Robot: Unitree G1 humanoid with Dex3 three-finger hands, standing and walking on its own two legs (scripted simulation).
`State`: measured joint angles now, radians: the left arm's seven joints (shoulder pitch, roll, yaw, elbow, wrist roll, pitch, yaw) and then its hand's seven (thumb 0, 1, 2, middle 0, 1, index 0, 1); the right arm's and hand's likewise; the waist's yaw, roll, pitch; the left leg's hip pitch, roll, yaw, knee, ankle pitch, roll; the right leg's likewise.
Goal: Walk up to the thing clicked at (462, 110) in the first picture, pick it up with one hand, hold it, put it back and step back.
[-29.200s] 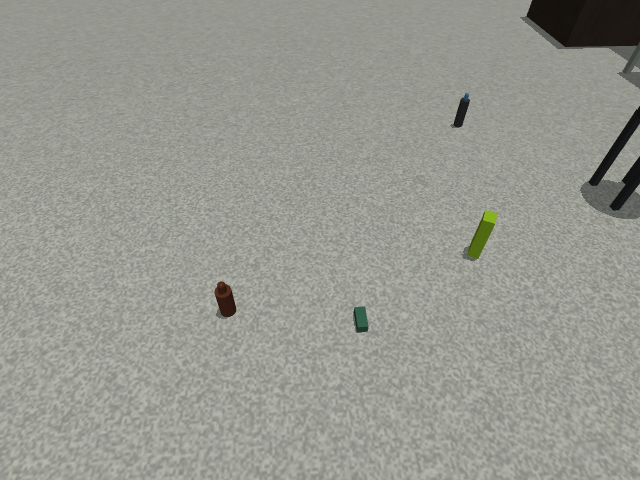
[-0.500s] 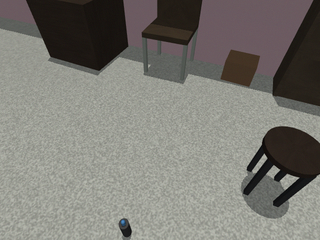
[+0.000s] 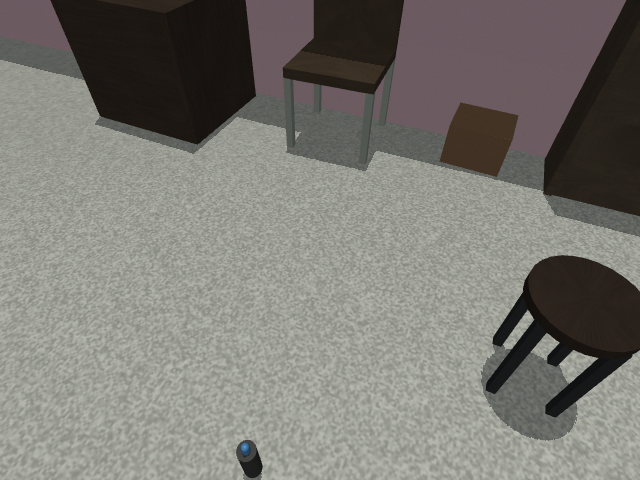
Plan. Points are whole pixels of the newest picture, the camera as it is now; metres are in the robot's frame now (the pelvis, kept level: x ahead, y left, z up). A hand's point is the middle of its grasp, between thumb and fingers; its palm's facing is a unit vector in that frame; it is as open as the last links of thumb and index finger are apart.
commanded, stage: stand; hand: left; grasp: from the side
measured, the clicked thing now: (249, 457) +0.35 +0.18 -0.68
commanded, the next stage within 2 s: go down in 0.44 s
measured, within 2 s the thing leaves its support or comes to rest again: neither
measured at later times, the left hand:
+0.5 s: hand out of the picture +0.07 +0.25 -0.16, palm faces -0.03 -0.94 -0.34, open 7.4 cm
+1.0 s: hand out of the picture +0.15 +0.27 -0.19, palm faces +0.04 -0.95 -0.31, open 15.1 cm
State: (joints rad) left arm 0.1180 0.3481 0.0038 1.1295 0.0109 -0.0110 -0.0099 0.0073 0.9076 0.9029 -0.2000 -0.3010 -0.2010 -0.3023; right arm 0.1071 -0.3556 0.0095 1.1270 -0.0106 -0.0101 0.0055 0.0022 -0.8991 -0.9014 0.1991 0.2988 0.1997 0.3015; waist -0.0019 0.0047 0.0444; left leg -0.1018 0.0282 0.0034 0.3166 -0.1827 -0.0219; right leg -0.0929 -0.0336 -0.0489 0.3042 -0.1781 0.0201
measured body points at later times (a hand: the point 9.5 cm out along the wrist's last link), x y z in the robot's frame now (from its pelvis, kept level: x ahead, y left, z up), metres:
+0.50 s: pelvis +0.00 +0.00 +0.00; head +0.01 +0.00 +0.45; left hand +0.07 +0.30 -0.13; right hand +0.07 -0.30 -0.13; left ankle -0.01 +0.13 -0.75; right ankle -0.01 -0.13 -0.75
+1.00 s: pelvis -0.01 +0.01 -0.05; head +0.06 +0.02 +0.39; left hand +0.15 +0.32 -0.17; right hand +0.09 -0.26 -0.16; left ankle -0.01 +0.13 -0.75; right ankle -0.01 -0.13 -0.75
